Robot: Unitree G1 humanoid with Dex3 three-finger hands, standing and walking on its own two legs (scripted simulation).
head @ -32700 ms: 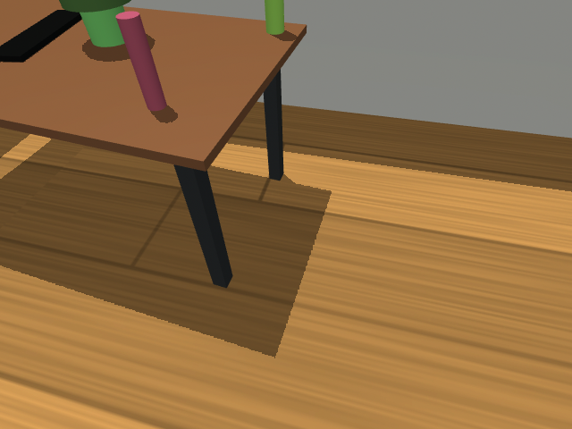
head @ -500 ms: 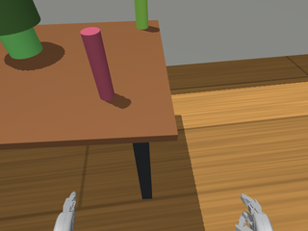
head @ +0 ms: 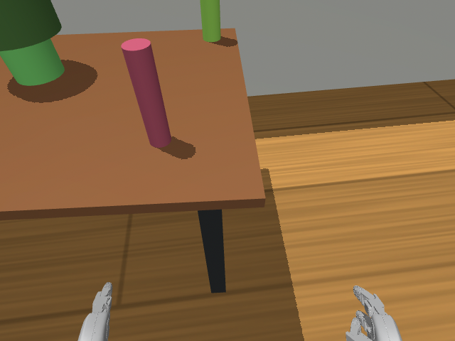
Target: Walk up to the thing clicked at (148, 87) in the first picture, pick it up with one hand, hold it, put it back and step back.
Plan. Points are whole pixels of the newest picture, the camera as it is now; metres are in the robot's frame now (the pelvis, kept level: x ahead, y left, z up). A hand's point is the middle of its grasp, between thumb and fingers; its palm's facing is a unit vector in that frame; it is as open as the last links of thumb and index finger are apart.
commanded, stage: home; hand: left
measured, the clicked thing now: (150, 99) +0.58 +0.18 +0.14
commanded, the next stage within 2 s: stand in 0.28 s
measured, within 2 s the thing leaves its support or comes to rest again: neither
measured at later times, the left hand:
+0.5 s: hand out of the picture +0.11 +0.24 -0.11, palm faces -0.03 -0.93 -0.36, open 17.0 cm
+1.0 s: hand out of the picture +0.05 +0.25 -0.10, palm faces -0.01 -0.94 -0.35, open 7.7 cm
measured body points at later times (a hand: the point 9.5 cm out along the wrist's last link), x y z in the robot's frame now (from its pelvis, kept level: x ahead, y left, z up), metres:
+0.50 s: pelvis +0.00 +0.00 +0.02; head +0.01 +0.01 +0.47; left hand +0.11 +0.29 -0.08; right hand +0.11 -0.29 -0.09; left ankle +0.02 +0.13 -0.68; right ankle +0.00 -0.13 -0.68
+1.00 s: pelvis +0.00 +0.00 +0.06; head -0.01 +0.00 +0.51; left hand +0.05 +0.30 -0.07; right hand +0.07 -0.28 -0.08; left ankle +0.02 +0.13 -0.68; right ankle +0.00 -0.13 -0.68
